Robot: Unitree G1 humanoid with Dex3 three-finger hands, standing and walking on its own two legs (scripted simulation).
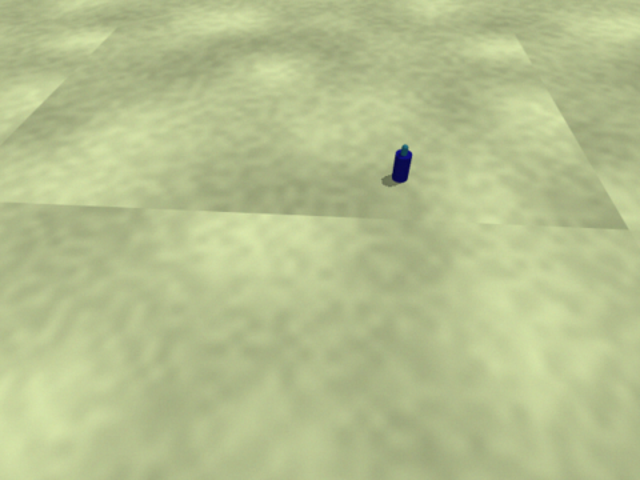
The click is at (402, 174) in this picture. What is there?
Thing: necked bottle
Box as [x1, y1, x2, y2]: [392, 144, 411, 182]
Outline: 405,144 395,154 392,178 398,182 406,180 411,158 411,153 407,149 407,145
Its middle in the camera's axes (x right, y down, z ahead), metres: +0.37 -0.35 +1.83
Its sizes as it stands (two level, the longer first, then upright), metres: 0.075 0.075 0.189
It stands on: the floor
